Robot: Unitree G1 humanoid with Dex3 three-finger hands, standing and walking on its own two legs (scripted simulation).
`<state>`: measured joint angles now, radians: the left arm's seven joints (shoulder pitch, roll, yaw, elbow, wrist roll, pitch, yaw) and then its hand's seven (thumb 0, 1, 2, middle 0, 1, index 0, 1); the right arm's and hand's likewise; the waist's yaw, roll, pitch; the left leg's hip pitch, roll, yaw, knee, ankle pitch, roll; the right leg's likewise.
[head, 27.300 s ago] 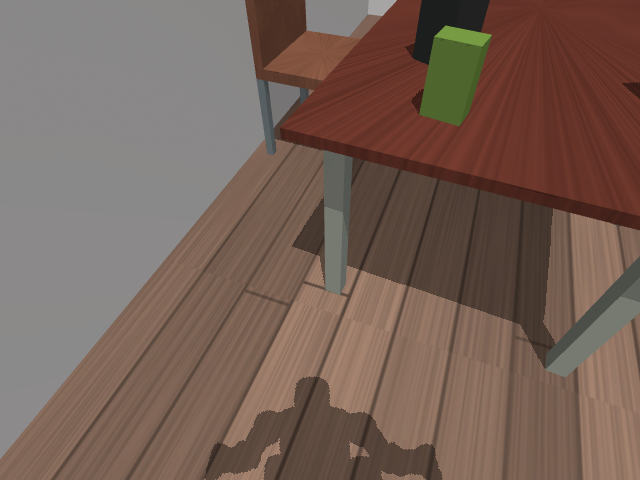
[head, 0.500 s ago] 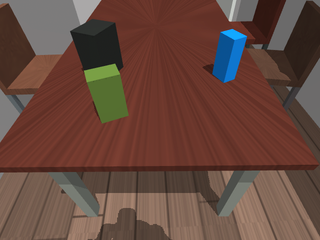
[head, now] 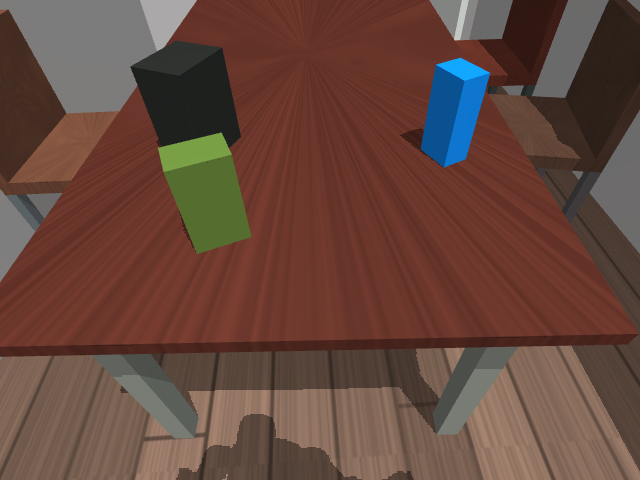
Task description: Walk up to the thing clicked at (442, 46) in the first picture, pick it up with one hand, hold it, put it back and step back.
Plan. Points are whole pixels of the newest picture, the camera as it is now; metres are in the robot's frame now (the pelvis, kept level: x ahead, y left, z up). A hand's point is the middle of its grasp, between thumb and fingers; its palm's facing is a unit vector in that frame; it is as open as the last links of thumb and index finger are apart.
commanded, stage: home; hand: left
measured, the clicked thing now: (208, 196) +0.55 +0.22 +0.06
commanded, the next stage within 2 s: stand in 0.36 s
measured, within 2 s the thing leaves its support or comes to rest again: neither
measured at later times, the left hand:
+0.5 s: hand out of the picture +0.08 +0.25 -0.15, palm faces -0.05 -0.93 -0.37, open 17.6 cm
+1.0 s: hand out of the picture +0.09 +0.25 -0.15, palm faces -0.05 -0.93 -0.36, open 8.3 cm
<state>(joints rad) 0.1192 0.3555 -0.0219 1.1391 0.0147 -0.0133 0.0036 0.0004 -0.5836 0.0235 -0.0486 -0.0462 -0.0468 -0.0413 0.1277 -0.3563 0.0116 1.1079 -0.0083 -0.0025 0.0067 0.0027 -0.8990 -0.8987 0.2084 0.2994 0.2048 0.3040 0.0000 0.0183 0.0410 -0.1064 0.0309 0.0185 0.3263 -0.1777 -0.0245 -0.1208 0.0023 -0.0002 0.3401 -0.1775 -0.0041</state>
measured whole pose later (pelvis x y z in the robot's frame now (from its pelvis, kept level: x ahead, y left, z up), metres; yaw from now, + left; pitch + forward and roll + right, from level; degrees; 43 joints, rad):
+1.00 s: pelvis +0.01 -0.01 +0.00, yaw -1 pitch -2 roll +0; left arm 0.11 0.35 -0.01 1.14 0.01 -0.01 0.00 0.01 0.72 0.86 -0.20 -0.30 -0.20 -0.29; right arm 0.13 -0.36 0.01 1.12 -0.01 -0.01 0.00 0.00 -0.90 -0.90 0.21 0.30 0.20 0.30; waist 0.00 0.01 0.04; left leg -0.08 0.04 0.03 0.31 -0.19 -0.03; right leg -0.11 0.01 0.01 0.33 -0.19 -0.01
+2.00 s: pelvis +0.01 +0.00 +0.00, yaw -2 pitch -2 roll +0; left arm 0.12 0.35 -0.01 1.13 0.01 -0.01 0.00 0.01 0.90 0.89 -0.20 -0.30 -0.20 -0.30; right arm 0.12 -0.35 0.00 1.12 -0.01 -0.01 0.00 0.00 -0.90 -0.90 0.21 0.30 0.20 0.30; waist 0.00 0.01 0.05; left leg -0.08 0.04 0.04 0.30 -0.19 -0.03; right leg -0.11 0.02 0.03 0.33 -0.18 -0.01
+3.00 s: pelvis +0.01 +0.00 +0.00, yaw -2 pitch -2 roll +0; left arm 0.12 0.36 0.00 1.11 0.01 -0.01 0.00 0.01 0.90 0.89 -0.20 -0.30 -0.20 -0.30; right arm 0.12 -0.35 -0.01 1.12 -0.01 0.00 0.01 0.00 -0.90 -0.90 0.21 0.30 0.20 0.30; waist -0.01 0.00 0.05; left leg -0.09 0.04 0.05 0.32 -0.19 -0.02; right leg -0.12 0.01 0.03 0.33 -0.18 0.00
